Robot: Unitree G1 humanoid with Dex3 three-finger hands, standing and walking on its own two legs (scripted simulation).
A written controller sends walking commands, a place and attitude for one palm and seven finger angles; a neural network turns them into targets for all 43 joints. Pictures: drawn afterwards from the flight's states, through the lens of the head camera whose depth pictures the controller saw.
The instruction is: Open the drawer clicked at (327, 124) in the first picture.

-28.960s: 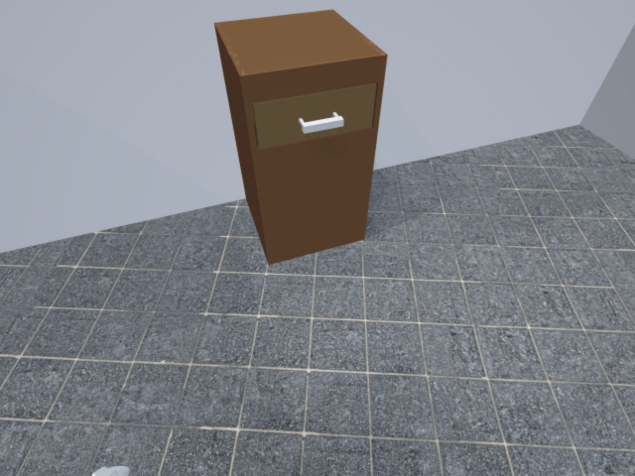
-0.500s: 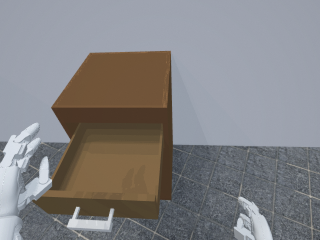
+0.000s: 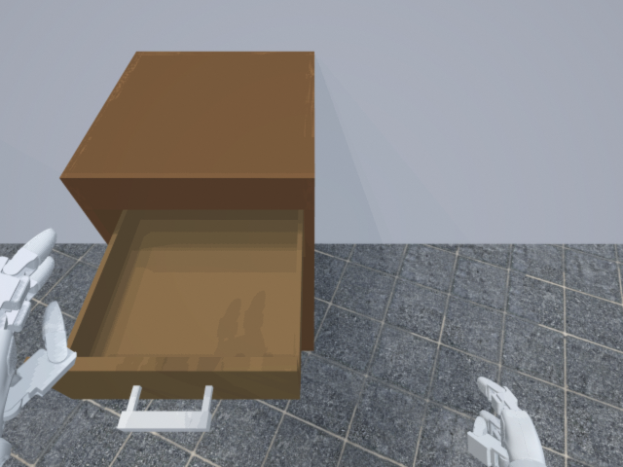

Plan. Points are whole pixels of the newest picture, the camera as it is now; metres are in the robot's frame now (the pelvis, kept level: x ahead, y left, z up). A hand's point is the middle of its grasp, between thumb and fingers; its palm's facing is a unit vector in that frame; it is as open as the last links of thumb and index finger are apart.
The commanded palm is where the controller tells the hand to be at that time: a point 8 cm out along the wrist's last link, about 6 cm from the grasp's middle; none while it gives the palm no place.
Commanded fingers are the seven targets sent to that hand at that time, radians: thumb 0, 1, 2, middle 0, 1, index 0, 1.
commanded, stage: step back with the hand held close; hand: left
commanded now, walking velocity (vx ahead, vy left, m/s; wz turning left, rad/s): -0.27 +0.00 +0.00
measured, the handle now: (169, 406) +0.22 +0.23 -0.14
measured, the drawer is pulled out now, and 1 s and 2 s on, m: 0.30 0.30 0.30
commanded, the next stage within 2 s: stop stepping back and stand still in 1.08 s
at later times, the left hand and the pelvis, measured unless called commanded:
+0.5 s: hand (18, 431) +0.13 +0.24 +0.15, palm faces +0.38 -0.83 -0.41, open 7.4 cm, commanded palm +0.06 +0.29 +0.17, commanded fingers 0.00 0.90 0.90 -0.20 -0.30 -0.20 -0.30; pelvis -0.06 +0.00 -0.01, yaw +2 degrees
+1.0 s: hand out of the picture +0.04 +0.24 +0.15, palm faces +0.33 -0.83 -0.46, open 7.4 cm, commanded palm -0.03 +0.29 +0.17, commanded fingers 0.00 0.90 0.90 -0.20 -0.30 -0.20 -0.30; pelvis -0.15 +0.00 -0.01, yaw +2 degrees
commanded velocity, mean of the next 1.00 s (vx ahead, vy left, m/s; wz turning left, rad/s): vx -0.34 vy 0.00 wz -0.04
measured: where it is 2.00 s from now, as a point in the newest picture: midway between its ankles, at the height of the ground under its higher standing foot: outside the picture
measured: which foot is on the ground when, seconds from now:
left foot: down 0.00-0.78, up 0.80-0.94, down 0.96-1.00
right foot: down 0.00-0.98, up 1.00-1.00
